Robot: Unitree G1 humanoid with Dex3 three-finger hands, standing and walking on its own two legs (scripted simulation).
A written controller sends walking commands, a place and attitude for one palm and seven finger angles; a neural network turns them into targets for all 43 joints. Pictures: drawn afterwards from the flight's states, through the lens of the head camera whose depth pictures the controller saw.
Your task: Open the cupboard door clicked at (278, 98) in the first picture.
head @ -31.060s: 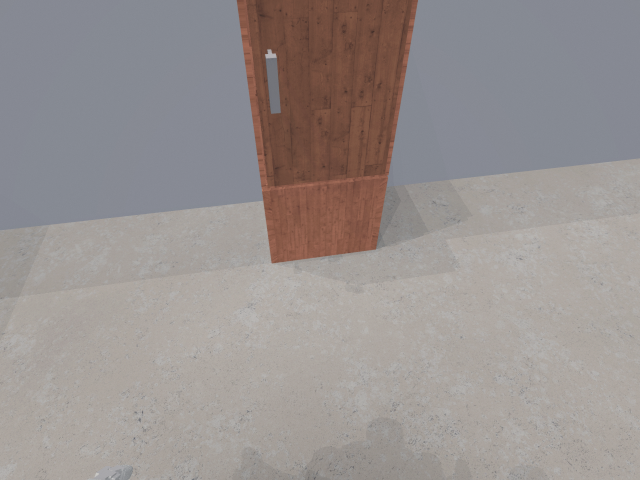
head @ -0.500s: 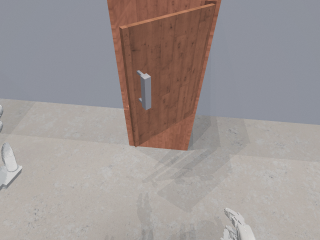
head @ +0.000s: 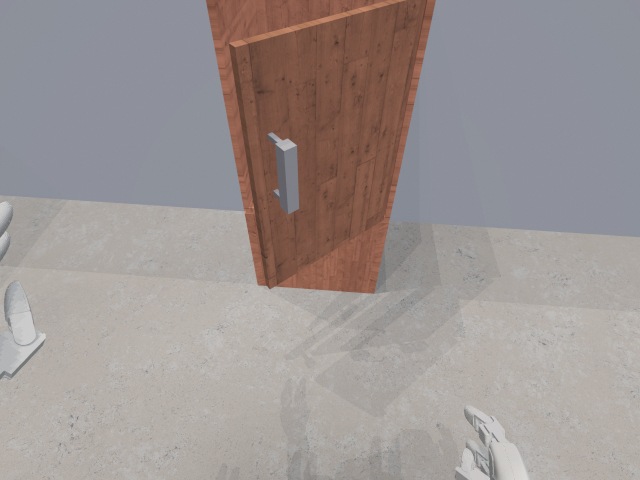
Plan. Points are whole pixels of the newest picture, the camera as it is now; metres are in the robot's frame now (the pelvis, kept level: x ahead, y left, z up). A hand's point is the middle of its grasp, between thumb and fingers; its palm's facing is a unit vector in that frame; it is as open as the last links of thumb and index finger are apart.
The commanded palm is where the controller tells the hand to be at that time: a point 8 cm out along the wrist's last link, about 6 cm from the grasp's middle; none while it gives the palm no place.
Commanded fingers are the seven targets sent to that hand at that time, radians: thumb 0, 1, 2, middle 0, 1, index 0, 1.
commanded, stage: stop stepping back and stand still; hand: left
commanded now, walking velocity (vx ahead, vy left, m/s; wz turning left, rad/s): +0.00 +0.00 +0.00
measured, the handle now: (281, 173) +0.62 +0.10 +0.03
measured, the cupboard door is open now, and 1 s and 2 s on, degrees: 43 43 43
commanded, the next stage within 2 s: let the arm hang, fingers relaxed in 0.92 s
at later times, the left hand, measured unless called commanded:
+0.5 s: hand (9, 350) +0.19 +0.28 +0.17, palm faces +0.34 -0.81 -0.48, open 7.4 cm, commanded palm +0.14 +0.32 +0.18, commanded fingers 0.00 0.90 0.90 -0.20 -0.30 -0.20 -0.30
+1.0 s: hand out of the picture +0.17 +0.30 +0.16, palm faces +0.40 -0.79 -0.47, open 7.4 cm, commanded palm none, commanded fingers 0.00 0.90 0.90 -0.20 -0.30 -0.20 -0.30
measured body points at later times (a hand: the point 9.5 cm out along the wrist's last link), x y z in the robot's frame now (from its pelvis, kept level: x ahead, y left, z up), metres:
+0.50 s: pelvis -0.01 +0.02 +0.01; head +0.00 +0.04 +0.46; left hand +0.17 +0.32 +0.19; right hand +0.16 -0.22 -0.05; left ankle +0.01 +0.12 -0.73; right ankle -0.02 -0.09 -0.73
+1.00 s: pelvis -0.03 +0.03 +0.01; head -0.02 +0.04 +0.46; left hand +0.14 +0.34 +0.19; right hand +0.13 -0.20 -0.07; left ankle +0.01 +0.12 -0.73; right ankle -0.02 -0.09 -0.73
